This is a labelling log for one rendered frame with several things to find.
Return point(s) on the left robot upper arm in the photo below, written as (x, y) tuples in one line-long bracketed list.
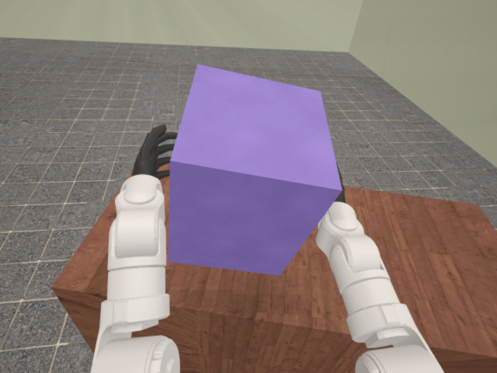
[(147, 354)]

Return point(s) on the robot left forearm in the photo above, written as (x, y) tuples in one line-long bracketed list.
[(136, 297)]

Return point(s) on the carton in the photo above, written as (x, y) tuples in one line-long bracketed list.
[(252, 172)]

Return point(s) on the robot right forearm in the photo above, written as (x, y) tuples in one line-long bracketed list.
[(375, 315)]

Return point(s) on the right robot hand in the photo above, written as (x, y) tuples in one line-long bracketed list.
[(341, 197)]

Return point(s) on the right robot upper arm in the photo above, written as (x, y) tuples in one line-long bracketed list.
[(404, 359)]

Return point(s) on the pedestal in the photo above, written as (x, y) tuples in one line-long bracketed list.
[(440, 255)]

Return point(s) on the left robot hand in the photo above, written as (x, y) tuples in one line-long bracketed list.
[(147, 161)]

